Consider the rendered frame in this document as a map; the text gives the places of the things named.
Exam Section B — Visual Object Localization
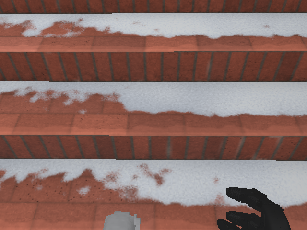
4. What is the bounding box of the right robot hand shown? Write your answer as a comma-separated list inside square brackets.
[217, 187, 292, 230]

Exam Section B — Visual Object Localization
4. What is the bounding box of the robot left thigh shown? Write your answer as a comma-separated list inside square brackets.
[103, 211, 141, 230]

